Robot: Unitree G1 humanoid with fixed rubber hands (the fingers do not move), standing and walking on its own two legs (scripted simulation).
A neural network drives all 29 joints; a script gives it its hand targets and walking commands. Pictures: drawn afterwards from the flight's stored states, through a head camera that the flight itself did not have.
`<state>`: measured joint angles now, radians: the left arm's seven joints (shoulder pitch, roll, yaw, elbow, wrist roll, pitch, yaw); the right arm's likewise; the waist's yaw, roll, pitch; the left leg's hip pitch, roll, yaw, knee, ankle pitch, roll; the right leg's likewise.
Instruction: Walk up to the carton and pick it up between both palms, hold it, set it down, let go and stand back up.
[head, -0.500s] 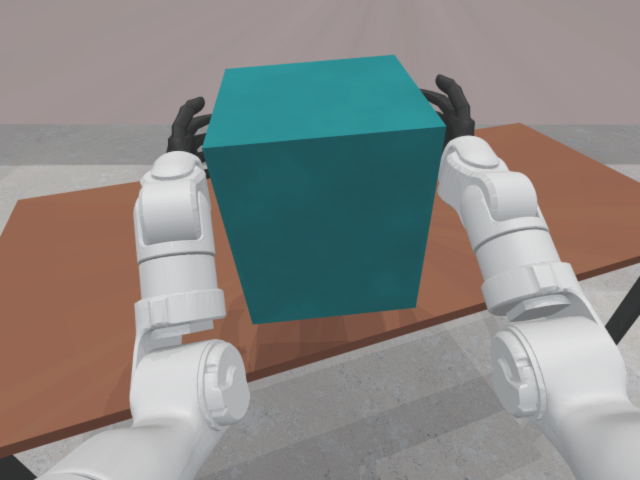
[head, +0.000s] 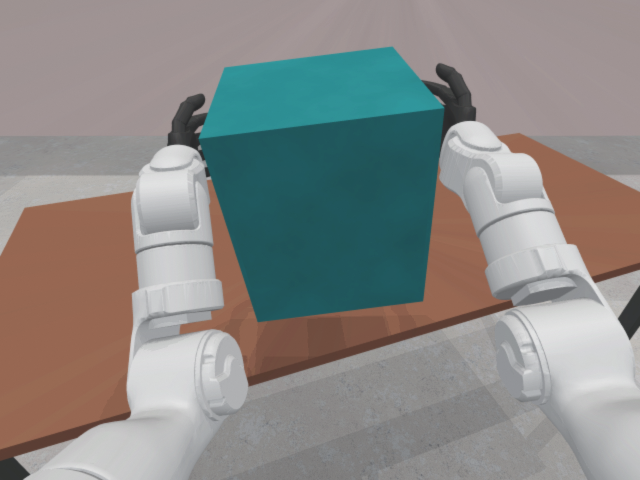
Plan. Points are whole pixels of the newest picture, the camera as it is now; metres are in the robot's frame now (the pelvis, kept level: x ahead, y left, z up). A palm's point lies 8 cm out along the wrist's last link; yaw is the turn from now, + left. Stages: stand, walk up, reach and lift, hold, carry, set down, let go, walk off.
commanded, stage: hold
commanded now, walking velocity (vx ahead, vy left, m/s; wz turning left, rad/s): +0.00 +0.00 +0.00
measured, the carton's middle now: (324, 185) +0.38 +0.00 +0.24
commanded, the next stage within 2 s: none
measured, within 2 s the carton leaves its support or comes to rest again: neither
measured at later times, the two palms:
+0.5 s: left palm (188, 153) +0.36 +0.15 +0.29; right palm (458, 122) +0.36 -0.15 +0.32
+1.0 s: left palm (187, 153) +0.37 +0.16 +0.29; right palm (456, 122) +0.37 -0.15 +0.32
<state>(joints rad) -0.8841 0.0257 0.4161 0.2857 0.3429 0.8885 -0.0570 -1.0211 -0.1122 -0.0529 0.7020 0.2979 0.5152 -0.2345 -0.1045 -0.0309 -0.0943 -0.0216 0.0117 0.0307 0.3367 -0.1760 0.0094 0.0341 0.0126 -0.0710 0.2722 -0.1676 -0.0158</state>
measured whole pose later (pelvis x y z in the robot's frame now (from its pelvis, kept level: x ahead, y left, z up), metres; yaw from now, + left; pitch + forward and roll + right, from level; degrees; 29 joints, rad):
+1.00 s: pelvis +0.01 +0.00 +0.00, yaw +0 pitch -7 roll -1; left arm -0.90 0.05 0.41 0.30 0.33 0.92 -0.06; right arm -1.06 -0.14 -0.03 0.70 0.34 0.58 -0.27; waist -0.10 -0.02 -0.12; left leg -0.04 0.01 0.01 0.33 -0.18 0.00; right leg 0.01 0.02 -0.06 0.28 -0.18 -0.02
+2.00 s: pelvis +0.00 -0.01 +0.00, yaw +0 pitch -6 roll +0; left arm -0.92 0.06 0.41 0.33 0.32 0.91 -0.06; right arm -1.07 -0.14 -0.02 0.72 0.35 0.59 -0.27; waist -0.10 -0.02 -0.14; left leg -0.05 0.01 0.00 0.33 -0.18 0.00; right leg 0.00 0.03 -0.04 0.28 -0.18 -0.02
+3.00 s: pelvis +0.01 -0.01 +0.00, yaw +0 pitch -6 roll -1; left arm -0.92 0.05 0.40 0.33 0.32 0.91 -0.05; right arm -1.07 -0.14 -0.02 0.72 0.36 0.59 -0.27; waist -0.10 -0.03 -0.14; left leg -0.05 0.00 -0.01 0.34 -0.18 0.00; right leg 0.01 0.03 -0.03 0.28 -0.18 -0.02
